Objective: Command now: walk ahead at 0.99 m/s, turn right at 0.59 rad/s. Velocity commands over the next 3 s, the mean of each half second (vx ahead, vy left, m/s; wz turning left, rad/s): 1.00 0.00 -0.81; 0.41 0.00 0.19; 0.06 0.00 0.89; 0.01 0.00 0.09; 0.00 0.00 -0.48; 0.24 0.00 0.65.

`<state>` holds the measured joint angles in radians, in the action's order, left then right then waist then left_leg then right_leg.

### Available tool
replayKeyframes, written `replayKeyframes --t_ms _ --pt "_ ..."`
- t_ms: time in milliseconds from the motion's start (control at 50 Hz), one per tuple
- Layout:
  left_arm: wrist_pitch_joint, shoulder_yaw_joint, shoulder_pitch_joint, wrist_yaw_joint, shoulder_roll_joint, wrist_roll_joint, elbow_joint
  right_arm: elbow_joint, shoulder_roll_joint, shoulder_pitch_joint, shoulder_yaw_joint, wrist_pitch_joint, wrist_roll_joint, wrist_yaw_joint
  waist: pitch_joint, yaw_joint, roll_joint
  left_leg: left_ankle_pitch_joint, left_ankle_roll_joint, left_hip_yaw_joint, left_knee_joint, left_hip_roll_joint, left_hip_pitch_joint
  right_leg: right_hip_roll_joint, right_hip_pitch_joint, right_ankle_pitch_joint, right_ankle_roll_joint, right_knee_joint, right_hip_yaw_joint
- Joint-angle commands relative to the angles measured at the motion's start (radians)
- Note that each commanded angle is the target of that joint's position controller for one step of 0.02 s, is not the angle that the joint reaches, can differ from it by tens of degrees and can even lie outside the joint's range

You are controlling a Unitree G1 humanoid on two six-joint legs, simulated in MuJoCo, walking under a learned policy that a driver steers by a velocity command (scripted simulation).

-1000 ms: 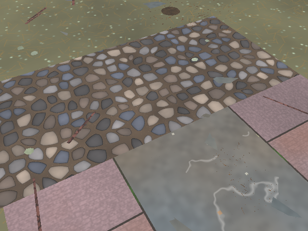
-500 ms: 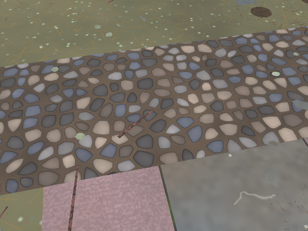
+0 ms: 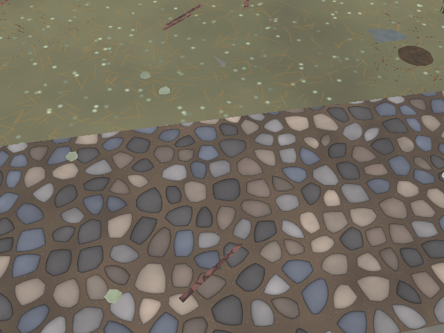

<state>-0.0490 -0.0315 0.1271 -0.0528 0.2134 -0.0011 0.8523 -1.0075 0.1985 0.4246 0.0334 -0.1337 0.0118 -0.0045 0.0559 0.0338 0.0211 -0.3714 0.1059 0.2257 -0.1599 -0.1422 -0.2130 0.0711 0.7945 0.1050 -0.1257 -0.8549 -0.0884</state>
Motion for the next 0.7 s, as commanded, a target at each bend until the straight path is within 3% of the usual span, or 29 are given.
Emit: replayKeyframes --t_ms 20,40,60,80,100,120,140,160,180,200,220,260,300,360,420,440,460,480,500,520,540,560,580,600,620,640,660,700 --pt "-0.01 -0.007 0.0 -0.005 0.077 0.007 -0.049 0.056 0.159 -0.02 0.015 -0.016 -0.008 0.047 0.019 -0.076 -0.119 1.462 -0.159 0.042 -0.078 0.267 0.186 -0.12 -0.313 0.078 -0.033 0.138 -0.151" --pt "-0.001 -0.019 0.072 -0.004 0.111 0.009 -0.028 0.067 0.189 -0.04 0.022 -0.008 -0.006 0.069 -0.028 -0.125 -0.136 1.58 -0.162 0.045 -0.178 0.292 0.154 -0.154 -0.399 0.051 -0.04 0.151 -0.166" --pt "0.01 -0.037 0.213 -0.001 0.156 0.01 0.009 0.085 0.224 -0.082 0.033 0.005 0.001 0.084 -0.092 -0.208 -0.149 1.67 -0.162 0.036 -0.35 0.314 0.162 -0.187 -0.54 -0.012 -0.054 0.149 -0.159" --pt "0.021 -0.063 0.435 0.005 0.206 0.01 0.07 0.118 0.255 -0.171 0.045 0.02 0.013 0.089 -0.168 -0.326 -0.156 1.68 -0.153 0.014 -0.614 0.331 0.245 -0.182 -0.745 -0.08 -0.095 0.15 -0.105" --pt "0.027 -0.095 0.658 0.017 0.248 -0.004 0.123 0.152 0.29 -0.311 0.067 0.039 0.01 0.083 -0.209 -0.477 -0.066 1.294 -0.135 0.019 -1.141 0.255 0.401 -0.088 -0.925 -0.078 -0.202 0.264 0.033" --pt "0.037 -0.084 0.611 0.027 0.184 -0.036 0.171 0.204 0.137 -0.466 0.029 0.028 0.023 0.042 -0.085 -0.428 0.205 0.059 -0.093 -0.019 -1.562 0.038 0.746 -0.078 -0.974 -0.092 -0.205 0.296 0.103" --pt "0.025 -0.074 0.436 0.025 0.22 0.005 0.124 0.296 -0.001 -0.332 -0.013 0.009 0.02 0.027 -0.089 -0.159 0.221 -0.13 -0.107 -0.203 -1.74 0.046 1.059 -0.017 -1.025 0.072 -0.299 0.183 0.419" --pt "0.021 -0.075 0.359 0.038 0.223 0.022 0.079 0.357 0.005 -0.227 -0.035 -0.014 0.013 0.008 -0.25 -0.098 0.172 -0.11 -0.101 -0.379 -1.661 0.079 1.159 0.166 -1.109 -0.378 -0.406 0.448 0.824" --pt "0.019 -0.07 0.314 0.05 0.164 0.038 0.054 0.336 0.082 -0.229 -0.031 -0.032 0.034 -0.003 -0.126 -0.068 -0.061 -0.022 -0.082 -0.377 -1.51 0.139 1.149 0.185 -0.922 -0.66 -0.353 0.643 0.895" --pt "0.013 -0.063 0.254 0.053 0.149 0.036 0.043 0.33 0.118 -0.261 -0.02 -0.022 0.052 -0.007 -0.032 -0.02 -0.167 0.015 -0.092 -0.357 -1.401 0.177 1.091 0.147 -0.742 -0.707 -0.29 0.684 0.815" --pt "-0.003 -0.063 0.236 0.058 0.171 0.029 0.033 0.332 0.115 -0.26 -0.027 -0.002 0.073 -0.008 0.014 0.013 -0.156 0.013 -0.112 -0.354 -1.321 0.2 1.046 0.114 -0.622 -0.648 -0.279 0.686 0.772" --pt "-0.037 -0.055 0.222 0.058 0.168 0.013 0.022 0.36 0.12 -0.32 -0.038 0.047 0.074 -0.009 0.084 0.028 -0.167 0.074 -0.158 -0.309 -1.089 0.255 0.902 0.013 -0.368 -0.559 -0.246 0.726 0.61" --pt "-0.056 -0.069 0.242 0.055 0.203 0.012 0.006 0.405 0.124 -0.421 -0.046 0.055 0.052 -0.014 0.086 -0.012 -0.112 0.205 -0.185 -0.263 -0.838 0.266 0.775 -0.048 -0.286 -0.34 -0.228 0.735 0.502" --pt "-0.055 -0.09 0.292 0.036 0.224 -0.004 0.001 0.447 0.085 -0.528 -0.063 0.055 0.013 -0.017 0.036 -0.104 -0.018 0.416 -0.17 -0.222 -0.532 0.217 0.659 -0.102 -0.395 -0.12 -0.153 0.681 0.431" --pt "-0.045 -0.104 0.32 0.03 0.238 -0.002 -0.014 0.466 0.115 -0.541 -0.054 0.046 0.007 -0.008 -0.018 -0.138 0.045 0.421 -0.148 -0.231 -0.372 0.17 0.625 -0.071 -0.593 0.032 -0.107 0.579 0.468" --pt "-0.044 -0.107 0.314 0.034 0.247 0.001 -0.022 0.459 0.14 -0.506 -0.043 0.04 0.009 -0.002 -0.048 -0.121 0.052 0.384 -0.141 -0.24 -0.33 0.149 0.571 -0.064 -0.643 0.11 -0.086 0.513 0.483" --pt "-0.045 -0.112 0.299 0.034 0.269 0.007 -0.031 0.438 0.186 -0.423 -0.022 0.033 0.008 0.007 -0.115 -0.077 0.047 0.307 -0.127 -0.243 -0.319 0.124 0.471 -0.064 -0.683 0.235 -0.063 0.394 0.483" --pt "-0.048 -0.116 0.252 0.03 0.297 0.007 -0.044 0.402 0.229 -0.259 0.0 0.024 0.01 0.017 -0.213 0.028 0.028 0.256 -0.111 -0.238 -0.318 0.131 0.285 -0.092 -0.651 0.277 -0.041 0.198 0.452" --pt "-0.058 -0.106 0.188 0.028 0.261 0.006 -0.073 0.356 0.293 -0.024 0.029 0.019 0.026 0.036 -0.334 0.149 0.006 0.106 -0.085 -0.325 -0.38 0.243 0.014 -0.128 -0.485 0.14 -0.024 -0.081 0.414" --pt "-0.069 -0.06 0.18 0.037 0.088 -0.001 -0.123 0.323 0.369 0.138 0.049 0.017 0.072 0.049 -0.432 0.158 -0.231 -0.129 -0.048 -0.663 -0.308 0.526 -0.188 -0.2 -0.255 -0.528 -0.01 -0.395 0.303" --pt "-0.066 -0.039 0.329 0.035 0.082 -0.029 -0.158 0.318 0.418 0.03 0.067 0.022 0.073 0.033 -0.5 0.013 -0.506 -0.067 0.101 -1.195 -0.116 0.642 -0.219 -0.226 -0.057 -0.61 0.014 -0.564 0.242" --pt "-0.044 -0.041 0.272 0.049 0.145 0.006 -0.1 0.346 0.272 -0.086 0.048 0.025 0.066 0.019 -0.318 0.014 -0.256 -0.002 0.11 -1.035 -0.139 0.567 -0.093 -0.132 0.01 -0.523 0.016 -0.593 0.225" --pt "-0.038 -0.04 0.192 0.043 0.147 0.025 -0.1 0.337 0.18 -0.126 0.027 0.023 0.052 0.007 -0.211 0.023 -0.114 0.305 0.105 -0.809 -0.184 0.497 0.041 -0.113 -0.017 -0.46 0.038 -0.543 0.206" --pt "-0.036 -0.035 0.135 0.038 0.133 0.035 -0.119 0.31 0.147 -0.119 0.016 0.021 0.05 0.0 -0.169 0.013 -0.056 0.604 0.093 -0.672 -0.205 0.448 0.133 -0.107 -0.055 -0.473 0.059 -0.488 0.204" --pt "-0.031 -0.032 0.07 0.032 0.12 0.053 -0.153 0.261 0.137 -0.048 0.009 0.014 0.032 0.0 -0.134 0.028 -0.08 0.819 0.087 -0.592 -0.214 0.408 0.16 -0.109 -0.047 -0.52 0.074 -0.425 0.213" --pt "-0.022 -0.023 0.063 0.027 0.1 0.06 -0.175 0.218 0.131 -0.013 0.006 0.01 0.016 -0.002 -0.124 0.002 -0.131 0.906 0.076 -0.551 -0.211 0.387 0.169 -0.096 -0.045 -0.552 0.087 -0.356 0.2" --pt "-0.017 -0.017 0.046 0.024 0.099 0.065 -0.192 0.196 0.13 0.001 0.005 0.007 0.001 -0.003 -0.121 -0.011 -0.144 0.975 0.069 -0.533 -0.2 0.37 0.183 -0.088 -0.053 -0.57 0.1 -0.28 0.169" --pt "-0.019 0.003 0.017 0.012 0.085 0.059 -0.229 0.198 0.17 -0.054 0.015 0.016 -0.002 0.006 -0.126 -0.057 -0.133 1.038 0.064 -0.484 -0.171 0.323 0.306 -0.096 -0.179 -0.473 0.122 -0.052 0.11"
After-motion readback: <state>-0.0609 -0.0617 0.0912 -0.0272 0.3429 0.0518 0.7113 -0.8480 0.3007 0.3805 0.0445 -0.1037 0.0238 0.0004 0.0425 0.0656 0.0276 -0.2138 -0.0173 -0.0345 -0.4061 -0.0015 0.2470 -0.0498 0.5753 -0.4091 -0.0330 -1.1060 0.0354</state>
